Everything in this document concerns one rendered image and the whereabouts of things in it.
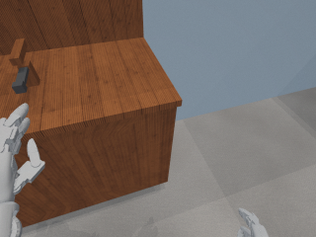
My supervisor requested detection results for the tap lever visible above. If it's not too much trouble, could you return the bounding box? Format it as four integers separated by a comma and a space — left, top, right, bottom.
11, 66, 30, 94

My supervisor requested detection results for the left robot hand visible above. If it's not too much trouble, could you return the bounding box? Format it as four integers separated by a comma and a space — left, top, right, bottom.
0, 103, 45, 203

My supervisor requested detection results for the counter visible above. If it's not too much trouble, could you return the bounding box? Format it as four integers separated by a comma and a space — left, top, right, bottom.
0, 0, 183, 228

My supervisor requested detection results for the robot left forearm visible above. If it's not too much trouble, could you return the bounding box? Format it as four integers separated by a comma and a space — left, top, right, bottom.
0, 201, 23, 237

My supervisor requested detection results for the right robot hand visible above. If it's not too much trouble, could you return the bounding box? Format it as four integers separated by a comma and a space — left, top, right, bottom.
237, 207, 270, 237

